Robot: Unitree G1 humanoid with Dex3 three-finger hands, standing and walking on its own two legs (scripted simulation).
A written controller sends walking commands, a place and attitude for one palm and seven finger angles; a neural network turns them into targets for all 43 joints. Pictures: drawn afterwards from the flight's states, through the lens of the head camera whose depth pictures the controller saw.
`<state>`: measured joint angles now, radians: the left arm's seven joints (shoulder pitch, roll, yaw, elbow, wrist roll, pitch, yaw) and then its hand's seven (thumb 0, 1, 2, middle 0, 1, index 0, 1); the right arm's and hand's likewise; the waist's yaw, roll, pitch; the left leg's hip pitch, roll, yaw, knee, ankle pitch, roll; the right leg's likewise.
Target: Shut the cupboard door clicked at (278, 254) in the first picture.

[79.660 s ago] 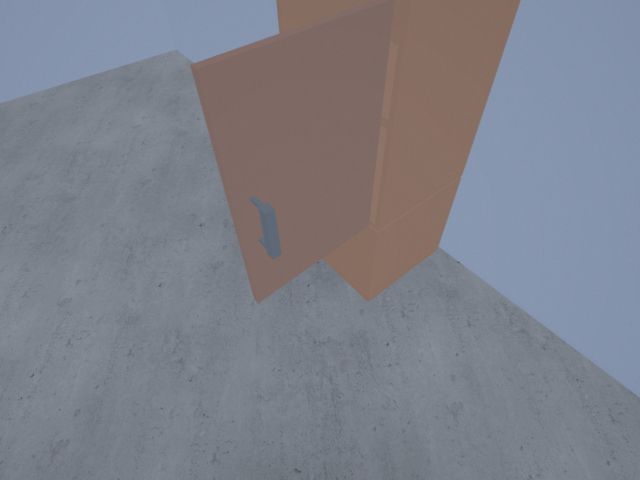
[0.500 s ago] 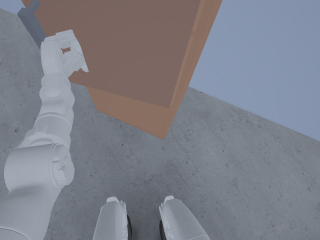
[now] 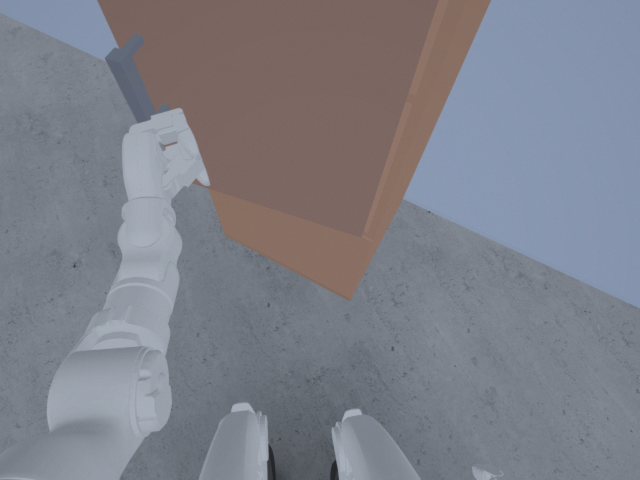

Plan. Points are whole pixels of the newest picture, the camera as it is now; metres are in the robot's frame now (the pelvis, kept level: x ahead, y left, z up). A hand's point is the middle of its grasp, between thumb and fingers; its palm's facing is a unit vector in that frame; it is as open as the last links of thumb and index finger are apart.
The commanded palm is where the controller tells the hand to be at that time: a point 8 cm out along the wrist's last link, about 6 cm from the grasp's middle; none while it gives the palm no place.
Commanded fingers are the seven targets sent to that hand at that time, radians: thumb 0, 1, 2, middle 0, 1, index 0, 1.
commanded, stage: draw the hand back to the body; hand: left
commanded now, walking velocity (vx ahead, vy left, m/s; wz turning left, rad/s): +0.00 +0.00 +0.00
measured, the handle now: (144, 88) +0.64 +0.20 +0.04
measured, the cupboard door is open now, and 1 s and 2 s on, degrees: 9 9 9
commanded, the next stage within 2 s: step back with the hand held close in 1.46 s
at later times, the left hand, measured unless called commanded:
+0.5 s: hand (79, 252) +0.33 +0.18 +0.15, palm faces +0.06 -0.99 -0.16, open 3.1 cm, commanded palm +0.30 +0.24 +0.18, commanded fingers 0.00 0.90 0.90 -0.97 -1.14 -0.97 -1.14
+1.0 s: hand out of the picture +0.24 +0.28 +0.25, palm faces +0.42 -0.83 -0.37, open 5.5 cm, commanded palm +0.18 +0.32 +0.29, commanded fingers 0.00 0.90 0.90 -0.28 -0.39 -0.28 -0.39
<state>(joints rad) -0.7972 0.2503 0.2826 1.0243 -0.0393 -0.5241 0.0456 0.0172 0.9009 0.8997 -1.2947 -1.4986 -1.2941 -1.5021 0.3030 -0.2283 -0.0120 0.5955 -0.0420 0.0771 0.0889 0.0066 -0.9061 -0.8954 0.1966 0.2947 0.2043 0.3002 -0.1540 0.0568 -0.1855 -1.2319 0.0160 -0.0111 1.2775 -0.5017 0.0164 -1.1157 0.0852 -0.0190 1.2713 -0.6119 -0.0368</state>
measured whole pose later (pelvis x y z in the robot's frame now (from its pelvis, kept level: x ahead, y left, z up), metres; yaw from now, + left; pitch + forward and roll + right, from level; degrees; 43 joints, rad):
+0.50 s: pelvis +0.01 +0.01 +0.08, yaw +1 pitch +8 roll -1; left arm -0.06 0.26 0.08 0.32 -0.12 -0.22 -0.03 0.01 0.90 0.90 -1.19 -1.39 -1.19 -1.39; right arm 0.25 -0.26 -0.01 0.51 0.07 0.09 -0.05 0.01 -0.91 -0.90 0.20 0.29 0.20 0.30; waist -0.04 0.04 -0.13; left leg -0.62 -0.01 0.01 0.84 -0.37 0.03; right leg -0.51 0.06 0.02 0.82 -0.45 -0.02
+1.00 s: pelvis +0.04 +0.02 +0.12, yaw +2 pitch -1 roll -1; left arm 0.40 0.35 0.26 -0.30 -0.09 -0.03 0.09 0.01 0.90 0.90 -0.55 -0.68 -0.55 -0.68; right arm 0.19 -0.22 0.06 0.56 0.04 -0.01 -0.06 0.02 -0.90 -0.90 0.20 0.30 0.21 0.30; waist 0.06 0.07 -0.04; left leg -0.23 -0.04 0.00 0.50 -0.26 0.05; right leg -0.10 0.02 0.02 0.45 -0.33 0.00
